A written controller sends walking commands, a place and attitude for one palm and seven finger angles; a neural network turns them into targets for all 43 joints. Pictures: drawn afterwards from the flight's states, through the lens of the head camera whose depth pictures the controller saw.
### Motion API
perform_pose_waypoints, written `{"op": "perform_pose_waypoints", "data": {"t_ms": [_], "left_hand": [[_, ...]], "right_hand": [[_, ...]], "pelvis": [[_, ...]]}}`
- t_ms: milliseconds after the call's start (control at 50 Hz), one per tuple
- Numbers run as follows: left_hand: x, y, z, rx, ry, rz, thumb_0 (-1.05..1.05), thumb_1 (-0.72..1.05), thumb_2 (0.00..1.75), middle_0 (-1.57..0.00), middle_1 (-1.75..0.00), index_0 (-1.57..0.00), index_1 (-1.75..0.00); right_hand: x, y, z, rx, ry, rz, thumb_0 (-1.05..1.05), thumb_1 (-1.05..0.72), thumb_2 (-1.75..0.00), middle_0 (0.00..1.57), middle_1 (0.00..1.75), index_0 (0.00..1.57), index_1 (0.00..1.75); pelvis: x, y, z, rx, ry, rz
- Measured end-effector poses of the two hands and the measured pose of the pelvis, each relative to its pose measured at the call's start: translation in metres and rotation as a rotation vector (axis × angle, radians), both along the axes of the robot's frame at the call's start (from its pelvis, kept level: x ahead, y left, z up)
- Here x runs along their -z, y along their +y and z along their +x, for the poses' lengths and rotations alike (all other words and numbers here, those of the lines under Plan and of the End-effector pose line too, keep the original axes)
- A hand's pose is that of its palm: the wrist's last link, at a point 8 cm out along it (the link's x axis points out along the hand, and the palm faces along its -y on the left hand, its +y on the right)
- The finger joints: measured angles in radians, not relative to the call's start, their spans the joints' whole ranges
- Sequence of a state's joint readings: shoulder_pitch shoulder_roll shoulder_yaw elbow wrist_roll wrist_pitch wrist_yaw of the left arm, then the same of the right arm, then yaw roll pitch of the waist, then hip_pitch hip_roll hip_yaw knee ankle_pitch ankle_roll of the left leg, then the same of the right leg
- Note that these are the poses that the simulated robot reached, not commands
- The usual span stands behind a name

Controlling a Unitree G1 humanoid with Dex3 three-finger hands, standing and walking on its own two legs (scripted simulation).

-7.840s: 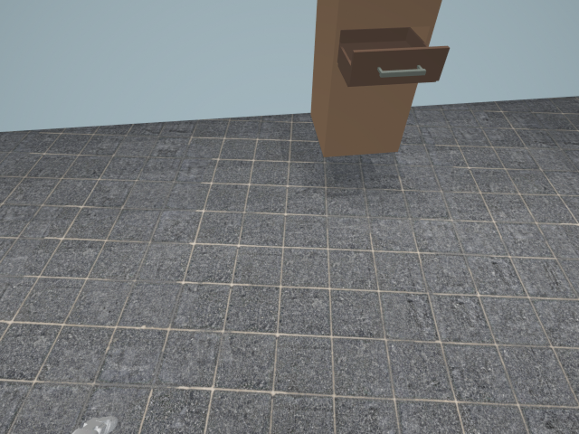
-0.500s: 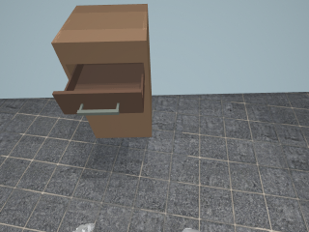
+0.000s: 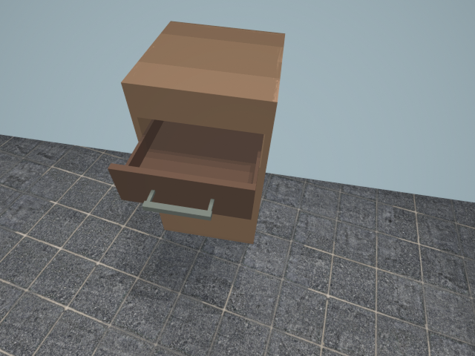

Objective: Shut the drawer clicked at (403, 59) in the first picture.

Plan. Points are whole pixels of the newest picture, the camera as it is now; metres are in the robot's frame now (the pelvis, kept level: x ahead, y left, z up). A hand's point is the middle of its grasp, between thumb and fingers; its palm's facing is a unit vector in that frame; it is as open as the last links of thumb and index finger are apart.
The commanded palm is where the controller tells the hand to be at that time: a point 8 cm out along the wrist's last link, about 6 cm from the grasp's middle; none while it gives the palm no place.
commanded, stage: take the last steps up to it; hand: left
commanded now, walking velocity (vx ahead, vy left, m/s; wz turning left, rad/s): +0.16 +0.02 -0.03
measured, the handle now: (179, 204) +0.49 +0.21 -0.16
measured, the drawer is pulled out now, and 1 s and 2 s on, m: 0.22 0.22 0.22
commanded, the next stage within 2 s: come to a stop and stand still in 0.06 s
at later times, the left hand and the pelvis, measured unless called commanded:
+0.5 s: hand (158, 339) +0.17 +0.17 -0.16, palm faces +0.01 -0.97 -0.26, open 7.3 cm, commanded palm none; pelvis +0.09 -0.01 +0.00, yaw +0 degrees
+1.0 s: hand out of the picture +0.06 +0.24 -0.16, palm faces -0.01 -0.97 -0.25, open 7.4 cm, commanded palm none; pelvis +0.06 +0.04 +0.00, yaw -3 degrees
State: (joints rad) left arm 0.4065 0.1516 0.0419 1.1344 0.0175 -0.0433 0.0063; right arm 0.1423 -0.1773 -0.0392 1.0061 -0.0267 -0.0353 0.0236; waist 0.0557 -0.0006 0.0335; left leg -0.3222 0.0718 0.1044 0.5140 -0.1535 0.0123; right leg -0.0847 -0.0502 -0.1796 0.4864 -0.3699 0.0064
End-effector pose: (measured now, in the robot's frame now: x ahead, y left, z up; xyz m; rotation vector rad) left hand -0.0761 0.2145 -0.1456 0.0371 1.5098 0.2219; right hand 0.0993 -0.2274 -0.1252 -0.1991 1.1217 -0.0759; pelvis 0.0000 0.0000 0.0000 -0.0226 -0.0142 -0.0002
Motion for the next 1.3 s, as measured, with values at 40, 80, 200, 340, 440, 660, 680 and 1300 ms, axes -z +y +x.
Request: {"op": "perform_pose_waypoints", "data": {"t_ms": [40, 80, 200, 340, 440, 660, 680, 1300], "left_hand": [[0.004, 0.005, 0.008, 0.008, 0.036, -0.010, 0.00, 0.91, 0.90, -0.20, -0.30, -0.20, -0.30], [0.003, 0.011, 0.024, 0.026, 0.043, -0.011, 0.01, 0.91, 0.90, -0.20, -0.30, -0.20, -0.30], [-0.008, 0.021, 0.110, 0.090, -0.070, 0.015, 0.01, 0.91, 0.90, -0.20, -0.30, -0.20, -0.30], [-0.010, 0.017, 0.199, 0.144, -0.207, 0.097, 0.01, 0.93, 0.90, -0.20, -0.30, -0.20, -0.30], [-0.018, 0.007, 0.231, 0.177, -0.231, 0.111, 0.01, 0.92, 0.90, -0.20, -0.30, -0.20, -0.30], [-0.015, 0.030, 0.228, 0.157, -0.267, 0.103, 0.00, 0.90, 0.90, -0.20, -0.30, -0.21, -0.30], [-0.012, 0.036, 0.225, 0.161, -0.271, 0.108, 0.00, 0.90, 0.90, -0.20, -0.30, -0.21, -0.30], [-0.009, 0.029, 0.138, 0.152, -0.106, 0.013, 0.02, 0.92, 0.90, -0.20, -0.30, -0.20, -0.30]], "right_hand": [[0.001, 0.010, 0.013, 0.001, -0.011, -0.003, 0.01, -0.91, -0.90, 0.19, 0.30, 0.20, 0.30], [0.001, 0.017, 0.015, 0.024, -0.002, 0.004, 0.00, -0.91, -0.90, 0.19, 0.30, 0.20, 0.30], [0.000, 0.009, 0.007, 0.113, 0.069, -0.017, -0.02, -0.95, -0.90, 0.20, 0.30, 0.20, 0.30], [0.024, 0.001, -0.011, 0.151, 0.237, 0.026, 0.00, -0.93, -0.90, 0.20, 0.30, 0.20, 0.30], [0.031, 0.000, -0.012, 0.187, 0.297, 0.063, 0.00, -0.92, -0.90, 0.20, 0.30, 0.20, 0.30], [0.015, 0.003, 0.008, 0.152, 0.207, -0.002, 0.01, -0.91, -0.90, 0.20, 0.30, 0.20, 0.30], [0.015, 0.004, 0.009, 0.152, 0.171, -0.012, 0.01, -0.91, -0.90, 0.20, 0.30, 0.20, 0.30], [0.014, 0.052, -0.083, 0.156, 0.336, 0.046, 0.01, -0.91, -0.90, 0.20, 0.30, 0.20, 0.30]], "pelvis": [[0.002, 0.006, 0.011, 0.009, -0.006, 0.018], [0.000, 0.010, 0.021, 0.019, -0.007, 0.024], [-0.009, 0.013, 0.053, 0.028, 0.003, 0.038], [0.000, -0.005, 0.087, 0.025, -0.012, 0.071], [-0.001, -0.013, 0.097, 0.009, 0.001, 0.046], [-0.003, 0.011, 0.070, 0.003, 0.010, 0.046], [0.000, 0.017, 0.068, -0.001, 0.005, 0.038], [-0.008, 0.032, 0.071, 0.027, -0.007, 0.029]]}}
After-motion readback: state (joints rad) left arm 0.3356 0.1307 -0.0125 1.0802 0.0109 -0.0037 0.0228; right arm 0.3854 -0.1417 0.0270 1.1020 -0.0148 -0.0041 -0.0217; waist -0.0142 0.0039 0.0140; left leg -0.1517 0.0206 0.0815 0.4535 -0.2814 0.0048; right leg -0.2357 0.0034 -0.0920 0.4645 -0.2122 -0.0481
